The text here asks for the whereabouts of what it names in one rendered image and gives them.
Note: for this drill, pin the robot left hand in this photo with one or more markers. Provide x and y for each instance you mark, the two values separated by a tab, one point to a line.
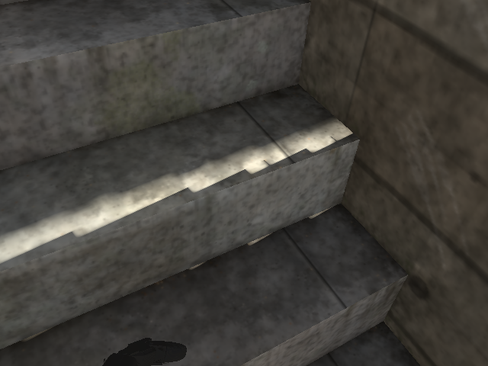
146	352

